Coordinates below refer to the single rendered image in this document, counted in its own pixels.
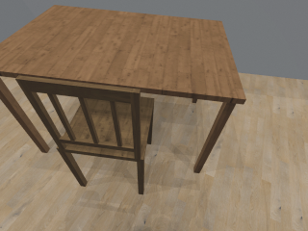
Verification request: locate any table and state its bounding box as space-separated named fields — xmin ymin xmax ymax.
xmin=0 ymin=5 xmax=246 ymax=173

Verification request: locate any chair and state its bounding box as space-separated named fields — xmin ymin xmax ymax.
xmin=15 ymin=75 xmax=155 ymax=195

